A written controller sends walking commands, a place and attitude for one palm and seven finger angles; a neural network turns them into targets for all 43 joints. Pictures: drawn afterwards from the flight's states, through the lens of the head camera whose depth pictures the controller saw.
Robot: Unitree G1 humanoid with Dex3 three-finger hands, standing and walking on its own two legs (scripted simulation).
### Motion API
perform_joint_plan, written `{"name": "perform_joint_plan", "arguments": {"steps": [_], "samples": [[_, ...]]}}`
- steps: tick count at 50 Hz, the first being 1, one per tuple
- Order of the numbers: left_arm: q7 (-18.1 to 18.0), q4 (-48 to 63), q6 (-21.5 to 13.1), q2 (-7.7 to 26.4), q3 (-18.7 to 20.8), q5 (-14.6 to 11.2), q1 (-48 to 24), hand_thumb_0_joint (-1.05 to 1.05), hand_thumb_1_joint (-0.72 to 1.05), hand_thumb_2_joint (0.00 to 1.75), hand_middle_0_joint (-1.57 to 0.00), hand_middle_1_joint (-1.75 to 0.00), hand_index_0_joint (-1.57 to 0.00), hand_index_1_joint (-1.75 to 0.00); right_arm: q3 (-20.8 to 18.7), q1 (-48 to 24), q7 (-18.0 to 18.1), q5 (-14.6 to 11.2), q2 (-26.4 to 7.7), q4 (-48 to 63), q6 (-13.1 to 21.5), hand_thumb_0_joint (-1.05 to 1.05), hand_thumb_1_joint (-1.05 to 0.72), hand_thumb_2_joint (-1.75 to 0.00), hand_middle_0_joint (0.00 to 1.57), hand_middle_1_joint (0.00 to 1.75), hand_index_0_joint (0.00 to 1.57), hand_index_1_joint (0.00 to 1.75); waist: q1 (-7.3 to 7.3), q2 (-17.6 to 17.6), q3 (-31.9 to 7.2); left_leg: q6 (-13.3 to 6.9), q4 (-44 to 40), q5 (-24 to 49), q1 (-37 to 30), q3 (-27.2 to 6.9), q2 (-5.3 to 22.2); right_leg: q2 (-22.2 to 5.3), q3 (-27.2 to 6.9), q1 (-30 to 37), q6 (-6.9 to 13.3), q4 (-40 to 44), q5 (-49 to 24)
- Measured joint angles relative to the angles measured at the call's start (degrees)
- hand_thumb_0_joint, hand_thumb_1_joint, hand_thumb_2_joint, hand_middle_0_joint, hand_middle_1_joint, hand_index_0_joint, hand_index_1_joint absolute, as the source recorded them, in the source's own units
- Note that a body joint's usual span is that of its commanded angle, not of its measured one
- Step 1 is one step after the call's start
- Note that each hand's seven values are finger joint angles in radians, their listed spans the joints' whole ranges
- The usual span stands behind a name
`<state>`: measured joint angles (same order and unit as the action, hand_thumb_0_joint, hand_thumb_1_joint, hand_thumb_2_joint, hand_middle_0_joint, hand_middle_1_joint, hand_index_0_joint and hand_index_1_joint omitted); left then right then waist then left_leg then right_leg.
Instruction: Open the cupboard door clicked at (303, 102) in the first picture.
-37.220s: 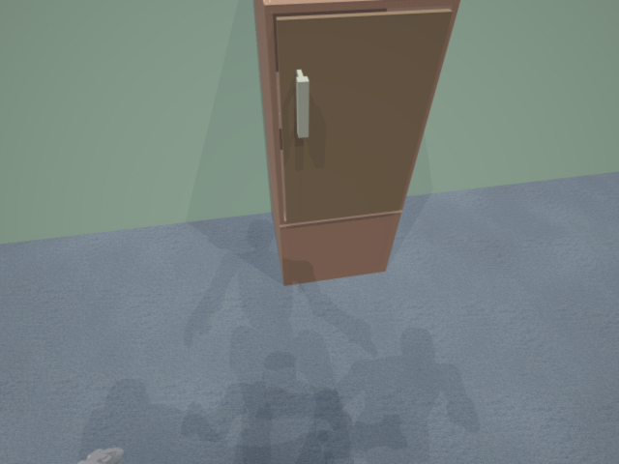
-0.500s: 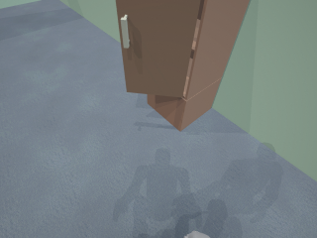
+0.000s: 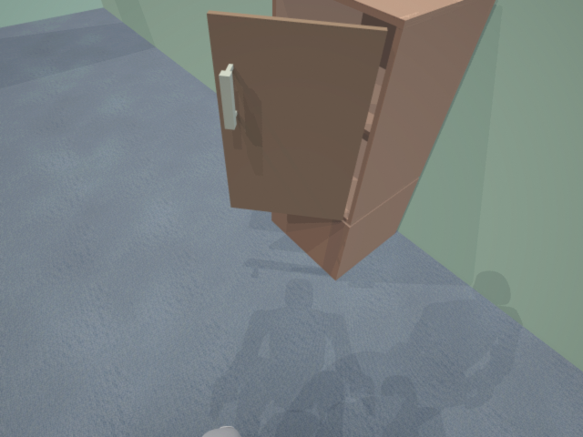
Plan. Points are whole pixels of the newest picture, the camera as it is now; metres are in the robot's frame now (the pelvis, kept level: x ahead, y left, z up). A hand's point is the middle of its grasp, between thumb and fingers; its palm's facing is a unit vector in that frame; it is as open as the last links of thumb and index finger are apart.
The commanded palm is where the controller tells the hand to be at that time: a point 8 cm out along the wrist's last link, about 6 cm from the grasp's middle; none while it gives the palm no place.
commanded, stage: take the last steps up to it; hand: left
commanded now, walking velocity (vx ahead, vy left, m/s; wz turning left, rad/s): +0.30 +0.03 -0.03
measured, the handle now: (230, 96) +0.81 +0.20 +0.03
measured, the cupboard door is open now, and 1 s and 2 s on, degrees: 42 42 42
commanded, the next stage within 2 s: come to a stop and stand still in 0.46 s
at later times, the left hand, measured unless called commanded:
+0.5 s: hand (193, 353) +0.28 +0.19 -0.17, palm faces -0.02 -0.98 -0.19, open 7.4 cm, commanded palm none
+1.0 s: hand (180, 349) +0.29 +0.22 -0.18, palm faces +0.03 -0.97 -0.26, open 7.4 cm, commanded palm none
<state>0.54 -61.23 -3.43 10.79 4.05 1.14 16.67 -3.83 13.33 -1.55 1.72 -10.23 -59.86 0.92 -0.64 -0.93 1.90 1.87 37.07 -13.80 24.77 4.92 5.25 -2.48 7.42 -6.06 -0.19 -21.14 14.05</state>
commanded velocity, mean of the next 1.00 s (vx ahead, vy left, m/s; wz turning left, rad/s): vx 0.02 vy -0.01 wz -0.01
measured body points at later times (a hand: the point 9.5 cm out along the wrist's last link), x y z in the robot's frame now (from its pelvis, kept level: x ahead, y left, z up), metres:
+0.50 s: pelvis +0.17 +0.02 -0.01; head +0.19 +0.01 +0.43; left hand +0.28 +0.24 -0.15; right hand +0.11 -0.20 -0.18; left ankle +0.12 +0.13 -0.74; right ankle +0.22 -0.09 -0.75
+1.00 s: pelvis +0.25 +0.02 -0.01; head +0.29 +0.01 +0.44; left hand +0.29 +0.27 -0.16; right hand +0.34 -0.22 -0.16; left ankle +0.29 +0.14 -0.74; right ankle +0.22 -0.10 -0.73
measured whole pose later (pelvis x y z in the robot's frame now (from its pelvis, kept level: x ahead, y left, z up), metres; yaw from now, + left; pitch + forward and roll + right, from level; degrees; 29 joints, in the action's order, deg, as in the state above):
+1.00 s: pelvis +0.25 +0.02 -0.01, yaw -2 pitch +0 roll +0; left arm -1.2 -58.2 2.5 11.9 3.1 0.6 12.4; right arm -2.8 6.2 2.0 1.3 -10.4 -56.9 -1.3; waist -0.7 0.8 4.8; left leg -0.1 31.0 -12.9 18.0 5.4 3.4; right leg -0.8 2.9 -14.7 -0.3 -36.5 20.1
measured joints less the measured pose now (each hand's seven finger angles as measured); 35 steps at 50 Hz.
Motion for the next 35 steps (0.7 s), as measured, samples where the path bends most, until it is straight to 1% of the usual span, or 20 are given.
{"name": "perform_joint_plan", "arguments": {"steps": [2,3,4,6,8,10,12,15,18,21,22,23,24,26,28,29,31,33,34,35], "samples": [[0.24,-1.14,0.71,0.14,-0.05,0.01,1.99,-0.01,0.93,0.9,-0.2,-0.3,-0.2,-0.3,0.16,-1.12,-0.1,0.03,-0.46,1.07,0.83,0.01,-0.91,-0.9,0.19,0.3,0.19,0.3,-0.55,-0.08,-0.09,-0.2,-5.56,0.78,-2.97,0.86,-0.68,-0.8,-0.47,0.49,-1.08,-2.89,2.92],[0.4,-1.43,1.14,0.03,-0.09,-0.02,3.2,0.0,0.93,0.9,-0.2,-0.3,-0.2,-0.3,0.27,-1.45,-0.02,0.12,-0.91,1.78,1.47,0.01,-0.91,-0.9,0.19,0.3,0.19,0.3,-0.7,0.33,-0.38,-1.14,-7.71,1.04,-4.29,0.75,-0.86,-1.01,-0.82,-0.34,-1.08,-6.09,5.28],[0.52,-1.8,1.75,0.05,-0.1,-0.11,3.85,0.0,0.92,0.9,-0.2,-0.3,-0.2,-0.3,0.26,-1.96,0.27,0.37,-1.06,2.37,2.1,0.01,-0.91,-0.9,0.2,0.3,0.19,0.3,-0.5,0.43,-0.33,-2.29,-6.92,4.97,-3.99,0.91,-1.08,-1.46,-1.04,-2.22,-0.67,-11.73,8.5],[0.55,-2.46,3.0,0.64,-0.21,0.03,3.68,0.0,0.92,0.9,-0.2,-0.3,-0.2,-0.3,0.6,-2.58,0.97,0.61,-0.35,3.19,2.76,0.01,-0.91,-0.9,0.2,0.3,0.2,0.3,-0.31,-0.63,0.33,-3.88,-3.74,3.7,-3.89,2.05,-1.96,-1.77,-3.32,-8.22,0.61,-26.92,12.57],[0.62,-2.55,3.46,1.04,-0.15,0.22,2.64,0.01,0.91,0.9,-0.2,-0.3,-0.2,-0.3,1.1,-1.89,1.48,0.55,0.54,3.41,3.0,0.01,-0.91,-0.9,0.2,0.3,0.2,0.3,-0.24,-1.25,0.3,-4.45,-4.84,1.77,-5.47,2.76,-2.84,-1.84,-4.12,-14.31,1.17,-38.06,10.9],[0.83,-1.77,3.43,1.08,-0.1,0.36,1.09,0.01,0.91,0.9,-0.2,-0.3,-0.2,-0.3,1.51,-0.72,1.93,0.39,1.35,2.68,3.12,0.0,-0.91,-0.9,0.2,0.3,0.2,0.3,-0.42,-1.35,0.26,-4.29,-8.18,2.25,-7.86,3.12,-3.63,-2.3,-3.94,-18.67,0.99,-41.7,7.55],[0.97,-0.52,3.21,0.65,-0.19,0.34,-0.44,0.01,0.91,0.9,-0.19,-0.3,-0.2,-0.3,1.32,0.56,2.53,0.16,1.33,1.48,3.16,0.0,-0.93,-0.9,0.2,0.3,0.2,0.3,-0.54,-1.0,0.17,-4.54,-11.65,3.0,-10.37,3.39,-4.25,-2.75,-3.71,-21.35,0.6,-40.12,4.98],[1.06,1.21,3.02,-0.19,-0.48,0.29,-2.77,0.01,0.91,0.9,-0.19,-0.3,-0.2,-0.3,1.52,2.68,2.28,0.14,1.16,-0.3,2.78,0.0,-0.94,-0.9,0.2,0.3,0.2,0.3,-0.14,-0.12,0.04,-4.67,-15.29,3.18,-13.65,3.44,-4.64,-3.15,-3.07,-22.3,0.19,-32.16,2.89],[1.11,2.48,3.01,-0.72,-0.74,0.28,-5.19,0.01,0.91,0.9,-0.19,-0.3,-0.2,-0.3,1.63,4.69,2.0,0.22,1.47,-1.82,2.13,0.01,-0.93,-0.9,0.2,0.3,0.2,0.3,0.92,0.31,0.2,-4.2,-16.47,2.05,-16.07,3.33,-4.82,-3.05,-2.78,-20.87,0.07,-23.59,2.0],[1.15,3.35,2.71,-0.89,-0.92,0.31,-7.16,0.01,0.91,0.9,-0.19,-0.3,-0.2,-0.3,1.68,6.62,1.83,0.2,1.91,-3.16,1.4,0.01,-0.92,-0.9,0.2,0.3,0.2,0.3,1.93,0.52,0.49,-3.23,-14.44,-0.94,-17.5,3.23,-4.51,-2.22,-2.21,-16.94,0.05,-15.36,0.56],[1.11,3.65,2.35,-0.72,-0.95,0.29,-7.48,0.01,0.91,0.9,-0.19,-0.3,-0.2,-0.3,1.76,7.36,1.8,0.09,2.16,-3.58,1.21,0.01,-0.92,-0.9,0.2,0.3,0.2,0.3,2.09,0.21,0.46,-2.77,-12.76,-2.54,-17.63,3.29,-4.5,-1.91,-2.22,-14.93,0.27,-12.31,-0.04],[1.06,4.01,1.81,-0.37,-1.0,0.27,-7.58,0.01,0.9,0.9,-0.19,-0.3,-0.2,-0.3,1.87,8.26,1.75,-0.08,2.48,-3.85,1.07,0.01,-0.92,-0.9,0.2,0.3,0.2,0.3,2.14,-0.58,0.19,-2.32,-10.26,-4.56,-17.22,3.46,-4.82,-2.03,-2.85,-13.0,1.0,-9.35,-0.71],[0.82,3.83,1.28,-0.66,-0.92,0.2,-8.05,0.01,0.9,0.9,-0.19,-0.3,-0.2,-0.3,1.88,8.4,1.65,-0.21,2.31,-4.28,0.78,0.01,-0.92,-0.9,0.2,0.3,0.2,0.3,2.05,0.04,0.5,-2.13,-6.74,-7.1,-16.29,3.16,-4.14,-1.5,-2.81,-12.96,1.4,-10.14,-1.81],[0.39,3.63,0.67,-1.63,-1.14,0.02,-8.55,0.01,0.9,0.9,-0.2,-0.3,-0.2,-0.3,1.74,7.77,1.58,-0.34,1.7,-4.88,-0.21,0.01,-0.92,-0.9,0.2,0.3,0.2,0.3,2.61,1.88,1.54,-1.9,4.0,-14.15,-12.27,1.24,-3.14,-0.5,-1.42,-11.98,1.65,-11.86,-0.46],[-0.17,3.49,0.25,-2.31,-1.27,-0.11,-7.99,0.0,0.9,0.9,-0.2,-0.3,-0.2,-0.3,1.54,6.59,1.63,-0.45,1.45,-5.08,-0.77,0.01,-0.91,-0.9,0.2,0.3,0.2,0.3,2.7,2.28,2.06,-1.58,13.14,-15.27,-7.45,-0.12,-2.94,-0.03,-0.52,-9.74,1.62,-10.14,0.21],[-0.55,3.35,0.13,-2.51,-1.04,-0.29,-7.46,0.0,0.91,0.9,-0.2,-0.3,-0.2,-0.3,1.44,5.98,1.65,-0.49,1.44,-4.91,-0.89,0.01,-0.91,-0.9,0.2,0.3,0.2,0.3,2.64,2.16,2.04,-1.3,15.18,-14.59,-5.47,-0.36,-2.73,0.14,-0.22,-8.49,1.48,-8.65,0.03],[-1.42,3.01,0.06,-2.03,-0.32,-0.39,-6.48,-0.01,0.93,0.9,-0.2,-0.3,-0.2,-0.3,1.35,4.62,1.78,-0.6,1.58,-4.16,-0.9,0.01,-0.91,-0.9,0.2,0.3,0.2,0.3,2.17,1.54,1.84,-0.62,13.29,-12.59,-3.23,-0.3,-2.24,0.32,-0.02,-6.34,1.21,-5.9,-0.51],[-1.59,2.09,0.55,-1.28,-0.56,-0.39,-5.58,-0.01,0.94,0.9,-0.2,-0.3,-0.2,-0.3,1.59,3.01,2.04,-0.65,1.66,-3.1,-0.64,0.01,-0.91,-0.9,0.2,0.3,0.2,0.3,1.73,0.87,1.8,0.28,5.11,-6.39,-3.55,-0.05,-2.12,0.25,-0.31,-5.04,0.83,-4.98,-0.23],[-1.64,1.48,0.95,-1.06,-0.84,-0.52,-5.13,-0.01,0.94,0.9,-0.2,-0.3,-0.2,-0.3,1.79,2.3,2.13,-0.64,1.55,-2.55,-0.34,0.01,-0.91,-0.9,0.2,0.3,0.2,0.3,1.51,0.83,1.82,0.53,-0.2,-1.38,-4.63,-0.13,-2.09,0.3,-0.54,-4.76,0.48,-5.61,0.49],[-1.67,0.94,1.45,-1.12,-1.22,-0.68,-4.59,-0.01,0.93,0.9,-0.2,-0.3,-0.2,-0.3,1.92,1.85,2.2,-0.64,1.17,-1.96,0.07,0.01,-0.91,-0.9,0.2,0.3,0.2,0.3,1.23,1.58,1.65,0.15,-4.44,4.82,-5.74,-0.64,-1.54,0.85,-0.57,-4.74,0.08,-6.81,1.57]]}}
